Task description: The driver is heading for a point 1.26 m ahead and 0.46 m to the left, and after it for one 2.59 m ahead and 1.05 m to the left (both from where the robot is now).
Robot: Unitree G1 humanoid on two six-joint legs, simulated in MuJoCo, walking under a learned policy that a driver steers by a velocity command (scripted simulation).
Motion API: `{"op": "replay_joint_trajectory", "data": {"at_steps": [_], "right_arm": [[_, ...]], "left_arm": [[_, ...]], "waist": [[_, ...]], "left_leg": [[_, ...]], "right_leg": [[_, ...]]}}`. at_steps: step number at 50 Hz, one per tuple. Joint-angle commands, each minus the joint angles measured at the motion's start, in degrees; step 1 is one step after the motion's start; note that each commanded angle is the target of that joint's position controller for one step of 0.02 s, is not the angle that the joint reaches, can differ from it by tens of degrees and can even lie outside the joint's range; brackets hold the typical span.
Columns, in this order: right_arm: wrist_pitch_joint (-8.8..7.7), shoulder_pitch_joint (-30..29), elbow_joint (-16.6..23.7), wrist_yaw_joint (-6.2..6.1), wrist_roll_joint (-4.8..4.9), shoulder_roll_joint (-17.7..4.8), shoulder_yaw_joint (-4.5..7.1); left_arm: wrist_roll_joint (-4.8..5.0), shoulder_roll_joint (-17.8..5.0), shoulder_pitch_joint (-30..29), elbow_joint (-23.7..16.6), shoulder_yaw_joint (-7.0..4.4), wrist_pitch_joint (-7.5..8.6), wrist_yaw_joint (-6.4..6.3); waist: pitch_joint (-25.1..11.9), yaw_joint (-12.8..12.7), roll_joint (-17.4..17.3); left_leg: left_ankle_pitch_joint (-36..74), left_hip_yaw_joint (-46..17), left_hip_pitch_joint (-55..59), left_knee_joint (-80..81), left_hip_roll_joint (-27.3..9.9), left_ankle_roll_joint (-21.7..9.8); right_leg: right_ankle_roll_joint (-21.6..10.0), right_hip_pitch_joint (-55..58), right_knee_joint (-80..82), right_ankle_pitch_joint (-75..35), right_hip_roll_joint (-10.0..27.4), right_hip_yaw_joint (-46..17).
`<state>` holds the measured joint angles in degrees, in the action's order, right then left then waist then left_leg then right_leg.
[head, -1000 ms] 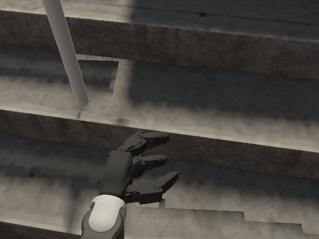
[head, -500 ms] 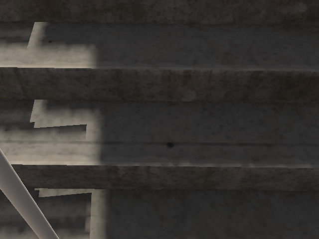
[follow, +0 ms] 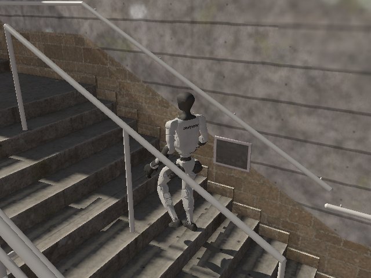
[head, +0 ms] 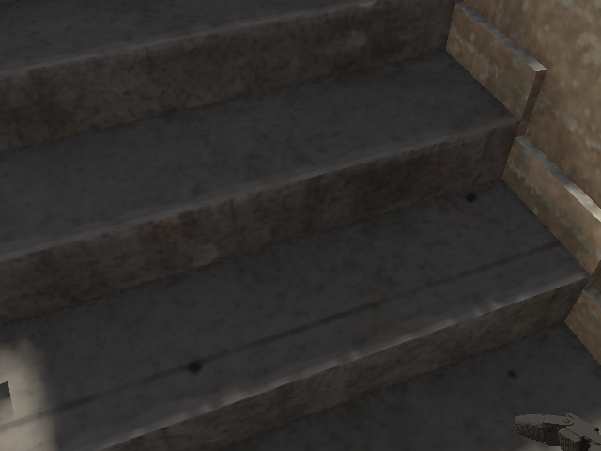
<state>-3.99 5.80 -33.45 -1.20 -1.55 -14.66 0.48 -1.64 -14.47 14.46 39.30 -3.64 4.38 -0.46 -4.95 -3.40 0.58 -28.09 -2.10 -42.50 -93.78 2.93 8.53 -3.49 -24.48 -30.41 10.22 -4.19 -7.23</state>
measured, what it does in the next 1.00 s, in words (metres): steps on the spot: left foot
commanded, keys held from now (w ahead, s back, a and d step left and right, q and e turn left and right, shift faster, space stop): shift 1.00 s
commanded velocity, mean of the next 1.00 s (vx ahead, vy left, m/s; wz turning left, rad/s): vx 0.01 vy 0.00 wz -0.13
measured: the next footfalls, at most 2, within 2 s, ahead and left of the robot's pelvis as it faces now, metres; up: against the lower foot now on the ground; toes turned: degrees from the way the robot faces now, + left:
left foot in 0.18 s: +0.00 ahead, +0.15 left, +0.00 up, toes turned -2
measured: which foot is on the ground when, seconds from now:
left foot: up 0.00-0.16, down 0.18-1.00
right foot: down 0.00-1.00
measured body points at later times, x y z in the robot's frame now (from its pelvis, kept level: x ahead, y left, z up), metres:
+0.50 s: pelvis -0.01 +0.07 -0.01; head +0.00 +0.08 +0.44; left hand +0.18 +0.26 -0.11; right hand +0.10 -0.13 -0.12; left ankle -0.04 +0.16 -0.73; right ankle +0.03 -0.09 -0.73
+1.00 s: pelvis +0.00 +0.06 +0.01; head +0.01 +0.07 +0.46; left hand +0.12 +0.28 -0.12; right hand +0.10 -0.18 -0.11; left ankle -0.04 +0.16 -0.73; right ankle +0.03 -0.09 -0.73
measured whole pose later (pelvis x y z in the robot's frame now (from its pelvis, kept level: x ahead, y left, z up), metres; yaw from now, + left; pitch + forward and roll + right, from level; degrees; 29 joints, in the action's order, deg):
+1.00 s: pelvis +0.00 +0.06 +0.01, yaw -5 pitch +0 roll -1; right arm -0.9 12.4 -45.0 -3.0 -0.1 -9.5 1.0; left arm -0.9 -9.3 15.6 44.5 -2.8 3.1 0.2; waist 0.4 -1.0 1.1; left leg -17.6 3.4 -6.7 -24.3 0.3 -1.7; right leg 2.3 -14.4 -22.7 8.4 0.0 -4.3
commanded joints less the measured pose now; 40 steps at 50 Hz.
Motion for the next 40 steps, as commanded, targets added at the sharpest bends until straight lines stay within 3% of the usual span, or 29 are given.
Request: {"op": "replay_joint_trajectory", "data": {"at_steps": [1,2,3,4,5,6,7,8,9,10,11,12,13,14,15,16,17,19,21,24,26,29,30,31,33,37,38,40], "right_arm": [[1.09,1.8,3.8,0.35,0.37,-6.2,1.58],[1.4,2.4,3.8,0.65,0.08,-5.8,1.44],[1.45,3.7,4.0,0.89,-0.94,-4.5,1.2],[2.07,6.6,3.3,1.66,-1.19,-1.9,0.03],[2.61,7.0,2.7,2.84,-1.07,0.7,-0.64],[2.98,7.4,1.0,4.25,-0.62,2.3,-0.95],[2.89,9.8,-1.0,5.66,0.54,2.3,-0.66],[2.67,7.9,-1.7,6.21,0.65,1.3,-0.35],[1.66,6.5,-0.9,5.94,0.64,1.5,-0.27],[-0.28,7.3,-0.6,5.85,0.46,-1.7,0.41],[-0.56,-1.9,0.7,5.83,-0.93,-7.3,1.93],[-0.33,-1.7,0.0,5.25,-0.98,-5.8,2.09],[-1.03,-3.8,0.1,6.49,2.15,-1.5,0.45],[-1.81,-7.5,1.2,7.89,3.83,2.5,-1.01],[-1.64,-6.9,0.0,9.02,4.23,3.8,-1.37],[-1.26,-3.0,-2.1,9.26,3.77,1.7,-0.51],[-1.38,4.1,-4.0,8.78,1.88,-0.4,0.6],[-1.47,5.3,-5.6,8.02,0.0,0.3,0.57],[-1.35,6.8,-6.8,7.9,0.53,1.6,0.59],[-1.06,8.2,-7.9,8.5,1.06,2.4,0.73],[-0.96,7.2,-8.0,8.52,0.77,3.4,0.52],[-0.86,7.3,-8.4,8.23,0.62,3.6,0.57],[0.29,3.0,-5.3,2.15,1.95,0.2,1.89],[0.69,2.4,-5.5,0.08,2.13,-0.4,1.61],[1.52,3.2,-5.6,-1.16,2.05,-0.4,1.64],[2.86,5.5,-6.5,-1.18,1.98,0.8,1.68],[2.93,4.9,-6.3,-1.61,1.23,1.6,1.36],[3.05,5.2,-6.5,-1.78,1.03,1.2,1.33]], "left_arm": [[-0.34,-4.9,-8.0,-8.6,-0.07,1.5,-1.93],[-0.1,-5.2,-8.4,-9.2,0.09,1.6,-2.03],[1.07,-6.1,-9.4,-9.4,-0.04,1.83,-1.77],[1.03,-5.8,-12.8,-10.3,0.72,1.75,-1.67],[1.53,-5.6,-13.7,-10.1,0.56,1.45,-1.38],[1.81,-5.5,-11.8,-9.6,0.24,0.77,-1.17],[2.22,-5.3,-10.6,-8.8,0.22,-0.4,-0.31],[2.37,-5.1,-6.9,-6.7,0.18,-1.59,0.83],[2.97,-2.4,-3.7,-4.1,0.99,-2.03,2.2],[2.5,2.4,4.7,-2.7,1.71,-1.83,3.21],[0.55,2.7,1.7,-5.4,1.33,-1.27,3.99],[0.98,-2.9,-6.9,-5.9,-0.24,-1.44,3.57],[1.57,-1.8,-6.8,-4.7,-0.2,-1.75,3.38],[2.97,-1.4,-6.4,-3.9,-0.14,-1.88,3.04],[3.42,0.3,-8.0,-3.9,0.47,-1.44,3.21],[2.93,1.7,-10.4,-4.6,1.26,-1.03,4.01],[2.96,1.0,-13.3,-5.4,1.28,-0.76,4.41],[2.62,2.1,-12.3,-5.1,1.4,-0.25,4.0],[2.18,2.3,-11.8,-4.2,1.44,-0.77,3.37],[1.78,2.0,-9.1,-2.5,1.11,-1.68,3.37],[1.39,2.5,-8.5,-1.6,1.04,-1.86,3.41],[1.27,3.4,-8.7,-0.9,1.17,-1.75,3.5],[1.85,1.1,-2.6,-0.9,0.27,-1.23,2.57],[1.78,1.5,-2.8,0.0,0.15,-0.99,1.79],[1.68,2.0,-3.2,-0.1,0.12,-0.86,1.12],[1.41,1.9,-0.7,1.0,-0.03,-1.04,0.81],[1.14,1.9,-0.5,1.7,0.0,-0.68,0.58],[1.15,2.2,-0.1,1.8,0.18,-0.35,0.54]], "waist": [[-8.8,2.7,2.9],[-8.3,3.0,3.2],[-6.6,4.3,3.4],[-6.5,6.9,1.3],[-5.0,7.3,2.1],[-4.5,5.1,4.3],[-4.7,4.5,3.7],[-4.7,2.8,3.7],[-6.9,3.2,3.3],[-9.9,-0.5,-3.9],[-6.6,-3.9,-10.8],[-5.9,1.1,-2.4],[-4.3,-0.1,-2.6],[-1.7,-1.7,-4.4],[0.9,-1.6,-2.5],[1.2,0.0,-2.5],[1.3,3.8,-3.1],[1.7,3.5,-3.3],[1.1,3.9,-1.7],[2.2,3.6,-2.6],[3.1,3.1,-1.7],[2.3,2.9,-1.0],[-0.1,1.1,-1.1],[0.3,1.3,0.2],[0.8,2.3,-0.3],[2.4,3.5,-1.8],[3.1,3.9,-1.7],[3.0,4.0,-1.0]], "left_leg": [[4.5,-1.9,4.0,-1.5,-1.7,1.6],[5.4,-1.3,6.2,3.5,-2.3,1.7],[6.1,-0.1,10.9,11.3,-3.3,1.3],[7.6,1.9,14.2,25.6,-4.2,1.2],[1.6,2.8,16.7,38.6,-5.0,0.2],[0.3,3.9,17.4,50.0,-4.6,-0.9],[9.4,6.5,20.5,61.8,-2.9,-1.3],[16.7,6.8,23.7,69.2,-1.6,-1.6],[21.4,4.6,28.3,74.0,-3.9,-3.7],[43.5,-3.5,35.0,67.0,-13.0,-14.3],[41.2,-17.8,35.5,67.5,-21.6,-25.2],[26.6,-17.9,30.3,69.5,-21.2,-25.0],[19.4,-17.2,25.5,70.2,-18.7,-20.7],[18.3,-14.2,22.0,70.6,-16.7,-17.1],[18.4,-10.4,20.7,70.4,-14.3,-12.4],[15.2,-9.4,21.1,70.3,-12.7,-9.6],[17.0,-6.8,25.0,71.0,-11.4,-8.1],[22.6,-2.8,30.9,69.6,-10.6,-7.9],[24.6,-2.2,33.7,69.0,-10.9,-9.3],[16.6,-1.8,32.5,70.9,-9.7,-10.5],[12.6,-1.6,31.2,71.9,-9.2,-11.0],[15.9,-0.6,32.0,71.3,-8.3,-11.1],[28.6,-2.6,31.6,73.7,-11.9,-10.9],[31.2,-1.7,32.6,73.1,-11.2,-10.5],[33.0,-0.6,35.1,72.5,-10.6,-10.2],[28.4,0.9,36.7,73.4,-9.8,-10.0],[27.6,1.0,36.6,73.1,-9.6,-10.3],[25.0,1.1,36.5,73.4,-9.5,-10.2]], "right_leg": [[-12.7,3.1,5.7,-31.4,15.4,-13.9],[-11.8,1.6,5.8,-30.5,14.3,-12.7],[-10.3,-1.9,6.6,-27.8,13.1,-11.7],[-9.2,-3.3,7.1,-24.0,11.9,-11.9],[-8.8,-2.9,6.3,-16.3,11.0,-12.7],[-8.8,-0.2,5.1,-9.4,10.9,-14.8],[-9.2,2.6,3.5,-2.6,11.1,-16.9],[-9.9,3.3,3.6,1.0,10.9,-19.3],[-7.7,3.2,0.7,3.6,10.2,-19.8],[0.5,-0.9,-8.0,7.1,4.8,-11.6],[8.1,-13.5,-8.6,12.0,-0.4,-2.7],[10.2,-10.3,-12.5,10.4,3.2,-0.3],[12.8,-5.3,-13.0,8.6,5.8,-0.9],[14.0,-2.1,-11.5,7.1,7.0,-0.6],[12.6,1.5,-4.1,1.0,7.8,0.1],[10.9,4.0,-1.6,-2.3,7.3,0.7],[8.3,2.0,-2.4,-2.5,5.6,0.7],[5.9,-1.4,-0.7,-4.7,6.2,1.1],[6.2,-1.7,0.3,-5.1,7.2,0.4],[7.4,-0.8,0.9,-2.8,6.8,1.1],[7.6,-0.1,1.7,-2.5,6.8,1.6],[7.4,1.1,2.3,-3.3,6.7,2.2],[4.8,8.4,3.9,-7.0,7.8,1.4],[4.4,9.3,4.4,-8.5,7.9,1.3],[4.1,9.0,4.9,-10.9,8.0,1.3],[3.7,8.8,7.0,-11.5,8.3,1.2],[3.6,8.6,7.4,-11.8,8.2,1.2],[3.6,9.2,7.9,-12.4,8.3,1.4]]}}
